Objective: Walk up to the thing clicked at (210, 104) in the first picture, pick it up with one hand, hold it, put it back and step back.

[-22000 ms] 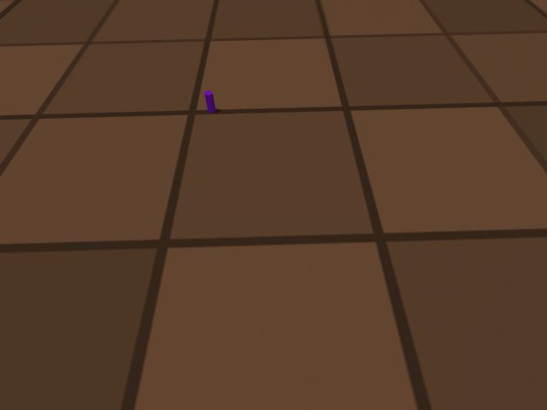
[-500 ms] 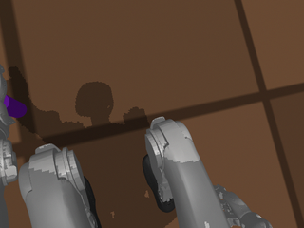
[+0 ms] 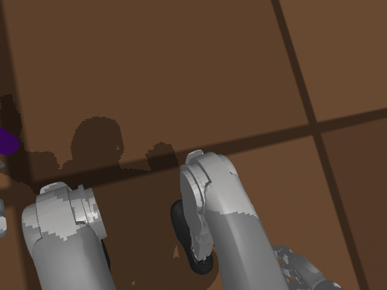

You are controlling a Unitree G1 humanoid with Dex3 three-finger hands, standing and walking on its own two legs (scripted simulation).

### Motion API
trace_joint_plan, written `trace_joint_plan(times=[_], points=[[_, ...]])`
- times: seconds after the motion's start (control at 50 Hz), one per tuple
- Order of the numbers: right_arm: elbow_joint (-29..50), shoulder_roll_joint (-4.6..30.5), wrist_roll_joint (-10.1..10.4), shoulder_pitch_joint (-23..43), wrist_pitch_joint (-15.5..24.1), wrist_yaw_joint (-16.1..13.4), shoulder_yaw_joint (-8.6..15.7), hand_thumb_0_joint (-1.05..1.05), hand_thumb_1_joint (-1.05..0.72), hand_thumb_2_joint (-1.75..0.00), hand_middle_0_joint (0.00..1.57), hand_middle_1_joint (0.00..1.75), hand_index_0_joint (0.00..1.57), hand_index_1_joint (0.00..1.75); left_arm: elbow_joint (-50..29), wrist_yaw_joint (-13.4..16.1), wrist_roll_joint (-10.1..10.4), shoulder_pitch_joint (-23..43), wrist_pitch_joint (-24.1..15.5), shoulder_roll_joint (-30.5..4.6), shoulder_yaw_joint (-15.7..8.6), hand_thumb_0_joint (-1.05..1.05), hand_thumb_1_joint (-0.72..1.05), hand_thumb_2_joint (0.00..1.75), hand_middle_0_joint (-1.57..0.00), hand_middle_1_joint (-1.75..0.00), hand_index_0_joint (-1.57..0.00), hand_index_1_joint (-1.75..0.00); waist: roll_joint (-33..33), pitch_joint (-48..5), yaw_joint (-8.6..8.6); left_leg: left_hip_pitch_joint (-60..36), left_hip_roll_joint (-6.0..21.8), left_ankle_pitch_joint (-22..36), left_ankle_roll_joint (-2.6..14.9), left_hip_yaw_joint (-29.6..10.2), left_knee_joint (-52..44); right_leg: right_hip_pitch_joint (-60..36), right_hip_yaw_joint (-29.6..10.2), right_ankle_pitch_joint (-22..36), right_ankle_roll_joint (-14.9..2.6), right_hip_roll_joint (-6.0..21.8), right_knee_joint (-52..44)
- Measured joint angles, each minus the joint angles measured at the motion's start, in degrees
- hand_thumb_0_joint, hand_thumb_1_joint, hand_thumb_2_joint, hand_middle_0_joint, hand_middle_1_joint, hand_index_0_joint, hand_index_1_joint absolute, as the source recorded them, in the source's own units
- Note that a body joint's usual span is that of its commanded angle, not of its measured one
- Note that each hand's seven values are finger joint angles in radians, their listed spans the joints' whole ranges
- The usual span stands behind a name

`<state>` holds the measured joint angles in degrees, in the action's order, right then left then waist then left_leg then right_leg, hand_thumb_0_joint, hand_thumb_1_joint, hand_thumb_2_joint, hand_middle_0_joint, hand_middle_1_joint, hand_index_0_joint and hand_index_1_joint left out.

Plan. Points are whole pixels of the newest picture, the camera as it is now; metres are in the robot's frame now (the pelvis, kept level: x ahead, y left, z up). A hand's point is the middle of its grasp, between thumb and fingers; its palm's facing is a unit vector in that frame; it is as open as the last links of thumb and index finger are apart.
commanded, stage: close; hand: left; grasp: from above
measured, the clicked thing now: out of the picture +0.43 +0.31 -0.24
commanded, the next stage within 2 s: settle in 1.34 s
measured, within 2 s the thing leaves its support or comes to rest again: leaves its support in 1.80 s
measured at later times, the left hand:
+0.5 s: hand out of the picture +0.42 +0.32 -0.21, palm faces -0.42 -0.17 -0.89, open 11.8 cm
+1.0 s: hand out of the picture +0.43 +0.32 -0.21, palm faces -0.42 -0.12 -0.90, open 9.7 cm
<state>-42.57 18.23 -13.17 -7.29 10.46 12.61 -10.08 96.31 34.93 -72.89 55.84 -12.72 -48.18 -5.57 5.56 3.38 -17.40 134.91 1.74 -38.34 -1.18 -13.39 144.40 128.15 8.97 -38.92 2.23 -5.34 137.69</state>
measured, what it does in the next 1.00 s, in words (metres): stands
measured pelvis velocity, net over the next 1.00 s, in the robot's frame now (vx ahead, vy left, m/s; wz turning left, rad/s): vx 0.00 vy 0.00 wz -0.01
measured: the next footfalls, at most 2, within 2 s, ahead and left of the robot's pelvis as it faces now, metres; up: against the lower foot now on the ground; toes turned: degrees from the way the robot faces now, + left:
none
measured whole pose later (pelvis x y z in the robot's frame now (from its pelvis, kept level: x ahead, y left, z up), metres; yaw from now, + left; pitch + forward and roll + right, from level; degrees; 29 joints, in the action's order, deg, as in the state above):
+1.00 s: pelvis +0.00 +0.00 +0.00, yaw -1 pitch +27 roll -11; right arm -42.0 17.3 -14.4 -6.2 12.8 13.9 -13.3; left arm 97.9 35.4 -69.3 56.8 -10.7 -48.7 -2.3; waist 5.3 4.6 -17.7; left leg 134.2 1.9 -38.6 -1.5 -14.2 144.5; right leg 127.7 9.6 -38.6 2.4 -5.7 137.3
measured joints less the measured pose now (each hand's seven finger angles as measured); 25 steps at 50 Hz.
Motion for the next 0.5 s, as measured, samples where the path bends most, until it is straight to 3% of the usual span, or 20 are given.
trace_joint_plan(times=[0.14,0.4,0.5], points=[[-0.1,-0.9,-0.8,1.2,1.5,0.7,-1.2,0.0,-0.89,-0.89,0.2,0.3,0.2,0.29,2.0,1.4,0.7,1.8,2.0,-0.8,0.6,0.0,-0.33,0.93,-0.17,-1.0,-0.19,-0.98,0.1,0.5,-0.47,0.3,0.1,0.1,-0.02,-0.2,0.1,0.4,0.1,0.3,0.19,-0.1,0.0],[-0.3,-2.4,-0.6,0.2,1.3,1.2,-3.1,0.0,-0.9,-0.89,0.2,0.3,0.2,0.3,0.0,-1.3,4.8,0.4,2.7,-0.2,0.6,0.0,-0.2,0.79,-0.24,-0.99,-0.29,-0.94,-1.1,1.5,-0.33,-0.5,0.4,-0.6,0.0,-0.5,-0.1,-0.3,0.4,0.0,0.32,-0.4,-0.5],[-0.3,-2.2,-0.3,-0.3,0.8,1.0,-3.2,0.0,-0.9,-0.89,0.2,0.3,0.2,0.3,-0.3,-1.7,4.7,-0.9,1.7,-0.1,-0.2,0.0,-0.17,0.77,-0.27,-0.97,-0.32,-0.92,-1.1,1.0,-0.13,-0.6,0.4,-0.5,0.06,-0.7,-0.1,-0.5,0.5,0.2,0.34,-0.5,-0.7]])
